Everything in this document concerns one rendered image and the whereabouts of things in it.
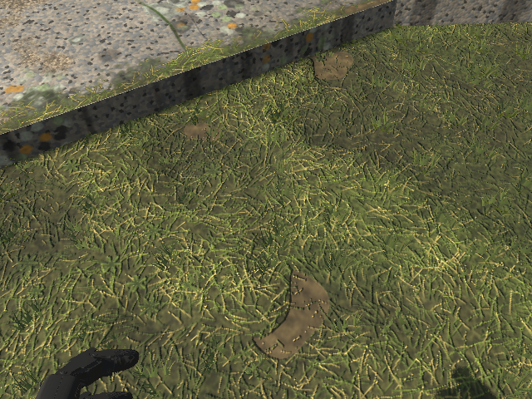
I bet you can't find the left robot hand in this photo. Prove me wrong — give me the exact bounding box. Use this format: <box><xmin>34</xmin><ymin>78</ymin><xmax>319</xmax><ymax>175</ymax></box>
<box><xmin>35</xmin><ymin>347</ymin><xmax>139</xmax><ymax>399</ymax></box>

